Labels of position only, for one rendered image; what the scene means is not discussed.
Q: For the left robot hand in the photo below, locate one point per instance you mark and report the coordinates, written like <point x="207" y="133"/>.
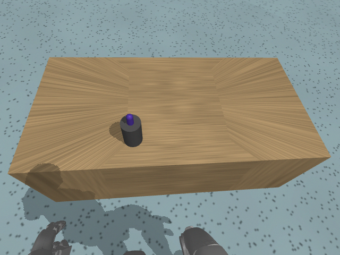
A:
<point x="46" y="238"/>

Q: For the bottle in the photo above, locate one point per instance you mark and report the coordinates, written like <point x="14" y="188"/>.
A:
<point x="131" y="130"/>

